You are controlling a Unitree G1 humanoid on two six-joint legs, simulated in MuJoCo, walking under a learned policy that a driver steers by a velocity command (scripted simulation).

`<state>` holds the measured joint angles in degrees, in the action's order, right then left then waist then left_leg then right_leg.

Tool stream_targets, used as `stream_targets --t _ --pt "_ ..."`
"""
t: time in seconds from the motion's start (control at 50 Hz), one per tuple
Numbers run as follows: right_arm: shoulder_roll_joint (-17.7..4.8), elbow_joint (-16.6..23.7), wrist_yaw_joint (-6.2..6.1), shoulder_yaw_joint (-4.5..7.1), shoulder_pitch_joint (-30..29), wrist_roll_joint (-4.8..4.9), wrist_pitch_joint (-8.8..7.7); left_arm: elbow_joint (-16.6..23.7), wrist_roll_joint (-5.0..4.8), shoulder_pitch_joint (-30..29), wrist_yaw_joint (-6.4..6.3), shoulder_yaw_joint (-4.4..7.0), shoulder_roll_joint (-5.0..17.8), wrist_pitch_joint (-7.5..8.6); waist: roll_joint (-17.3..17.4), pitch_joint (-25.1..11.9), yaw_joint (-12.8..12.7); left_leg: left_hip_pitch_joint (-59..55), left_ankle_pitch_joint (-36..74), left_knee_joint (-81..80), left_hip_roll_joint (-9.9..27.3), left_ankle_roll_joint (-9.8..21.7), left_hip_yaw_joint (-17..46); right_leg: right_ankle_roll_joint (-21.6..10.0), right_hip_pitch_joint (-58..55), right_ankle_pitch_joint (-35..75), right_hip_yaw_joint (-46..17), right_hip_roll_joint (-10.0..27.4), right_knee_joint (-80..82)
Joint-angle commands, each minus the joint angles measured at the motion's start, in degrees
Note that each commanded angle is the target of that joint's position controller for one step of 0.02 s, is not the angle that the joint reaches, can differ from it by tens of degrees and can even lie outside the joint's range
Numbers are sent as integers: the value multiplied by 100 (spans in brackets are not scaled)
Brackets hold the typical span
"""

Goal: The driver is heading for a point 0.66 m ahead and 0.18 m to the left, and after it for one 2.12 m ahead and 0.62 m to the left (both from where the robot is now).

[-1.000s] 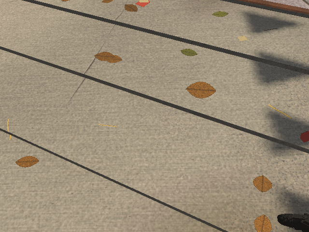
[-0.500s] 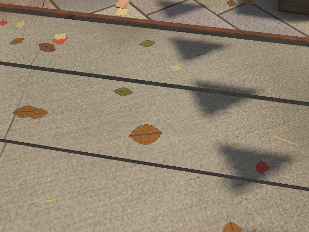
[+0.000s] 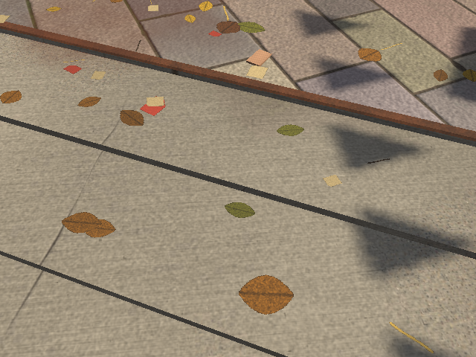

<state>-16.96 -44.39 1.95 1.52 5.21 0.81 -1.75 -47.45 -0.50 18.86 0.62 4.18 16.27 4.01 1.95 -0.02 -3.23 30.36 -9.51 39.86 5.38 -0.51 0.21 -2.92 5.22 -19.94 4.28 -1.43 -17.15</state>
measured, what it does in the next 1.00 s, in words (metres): walks ahead, turning left: left foot, then right foot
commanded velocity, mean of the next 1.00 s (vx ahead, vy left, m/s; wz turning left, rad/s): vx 0.50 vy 0.00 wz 0.50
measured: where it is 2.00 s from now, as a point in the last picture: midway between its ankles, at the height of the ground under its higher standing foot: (144, 274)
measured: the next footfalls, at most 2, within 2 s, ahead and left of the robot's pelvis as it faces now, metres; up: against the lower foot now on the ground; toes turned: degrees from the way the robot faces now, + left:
left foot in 0.08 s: +0.15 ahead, +0.12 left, -0.01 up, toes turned +4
right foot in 0.50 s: +0.49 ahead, -0.06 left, +0.02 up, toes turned +20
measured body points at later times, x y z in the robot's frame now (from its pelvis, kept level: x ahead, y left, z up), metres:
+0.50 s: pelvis +0.26 +0.03 +0.00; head +0.29 +0.06 +0.45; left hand +0.48 +0.30 -0.07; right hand +0.28 -0.25 -0.12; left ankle +0.11 +0.12 -0.74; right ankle +0.45 -0.07 -0.72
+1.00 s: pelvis +0.45 +0.13 -0.02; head +0.44 +0.17 +0.43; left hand +0.42 +0.43 -0.15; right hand +0.71 -0.06 -0.10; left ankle +0.43 +0.21 -0.74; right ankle +0.45 -0.07 -0.68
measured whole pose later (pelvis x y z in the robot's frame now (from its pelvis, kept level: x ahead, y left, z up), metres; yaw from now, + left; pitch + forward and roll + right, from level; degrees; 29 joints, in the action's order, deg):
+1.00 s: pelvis +0.45 +0.13 -0.02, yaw +32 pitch +0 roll -4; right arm -19.1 -41.6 2.1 4.0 13.1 1.5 -0.1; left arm -47.6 0.6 9.6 1.1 4.5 17.1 2.8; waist -0.3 1.0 1.3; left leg 21.6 -18.6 42.2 3.2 2.7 -3.2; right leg -3.5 16.1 -36.6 5.5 4.9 -58.7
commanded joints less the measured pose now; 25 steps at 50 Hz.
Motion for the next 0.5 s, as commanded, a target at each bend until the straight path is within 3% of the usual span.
stream_targets --t 0.02,0.04,0.06,0.08,0.1,0.12,0.14,0.16,0.18,0.2,0.24,0.28,0.34,0.44,0.48,0.5 --pt "-594 15 13 208 640 1 49 479 -47 -1032 -28 211 920 115 -718 -33 748 -1263 5 -124 8 190 -215 -561 747 573 -530 1506 507" --pt "-618 -146 3 265 1020 -24 58 447 -37 -1097 -48 193 845 84 -584 -84 936 -1755 -132 -237 -121 264 -388 -459 880 656 -259 1390 13" --pt "-774 -465 -7 397 1791 -48 61 424 39 -1078 -77 135 652 54 -184 -304 1198 -2526 -532 -489 -368 354 -445 -330 1071 1117 99 1011 -1250" --pt "-1123 -667 -15 513 2370 -71 50 524 168 -1161 -108 48 393 35 957 -16 1351 -2929 -832 -1271 93 617 595 -43 2021 32 342 481 -3392" --pt "-1687 -379 2 511 1819 -98 -40 862 132 -628 -84 -63 36 126 2101 119 544 -3328 -2128 -2589 1050 1615 3779 197 3892 -1079 -160 -215 -4838" --pt "-1341 -113 44 436 1407 -101 -149 843 -96 -600 -31 -32 385 256 1516 10 549 -3197 -3141 -3273 1472 2000 4644 96 4360 -969 -787 86 -5518" --pt "-950 -38 59 341 1198 -97 -240 898 -227 -915 6 37 703 322 859 271 516 -2779 -2941 -3187 1391 1846 4094 -24 4374 -443 -893 386 -5383" --pt "-809 -26 57 307 1078 -78 -294 836 -120 -978 -21 47 684 325 474 211 437 -2603 -2271 -3000 1151 1626 3457 -13 4119 -93 -885 591 -5142" --pt "-733 -14 42 281 1024 -60 -307 827 21 -1073 -58 53 657 316 362 172 418 -2465 -1665 -2950 931 1499 3012 29 3913 150 -872 669 -4749" --pt "-663 -6 -9 251 1037 -71 -318 839 90 -1168 -60 73 661 287 365 119 378 -2332 -1129 -2968 740 1392 2629 89 3628 470 -910 716 -4358" --pt "-680 -65 -121 268 1289 -46 -351 900 118 -1451 -65 57 556 231 359 40 458 -2437 45 -3011 544 1344 2115 239 3462 1016 -792 569 -3702" --pt "-725 -128 -217 297 1531 -13 -352 998 101 -1819 -63 7 382 212 205 21 549 -2549 838 -2947 434 1291 1755 377 3407 1478 -743 435 -2932" --pt "-744 -178 -290 320 1806 14 -301 1110 31 -2309 21 -74 172 221 322 62 727 -2451 853 -2859 278 1182 1465 494 3015 2107 -690 217 -1903" --pt "-792 -260 -351 374 2179 83 -131 1332 -46 -2956 153 -96 278 299 370 361 919 -2693 382 -2553 506 1157 1966 478 2873 2048 -763 119 -1015" --pt "-873 -244 -387 426 2065 78 -71 1285 -54 -2730 144 -51 427 327 525 335 754 -2714 586 -2356 590 1043 2118 407 2402 1940 -820 126 -870" --pt "-900 -206 -389 448 1955 73 -45 1201 -27 -2320 112 -5 547 344 611 156 526 -2548 985 -2197 601 977 2125 299 1765 1748 -700 106 -862"
Keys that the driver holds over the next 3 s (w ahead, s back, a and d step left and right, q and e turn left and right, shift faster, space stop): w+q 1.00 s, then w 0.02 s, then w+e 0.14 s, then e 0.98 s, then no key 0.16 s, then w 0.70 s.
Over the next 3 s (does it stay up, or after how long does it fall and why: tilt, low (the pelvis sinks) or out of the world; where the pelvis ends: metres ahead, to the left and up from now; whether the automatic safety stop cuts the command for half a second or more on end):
stays up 0.93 0.35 0.04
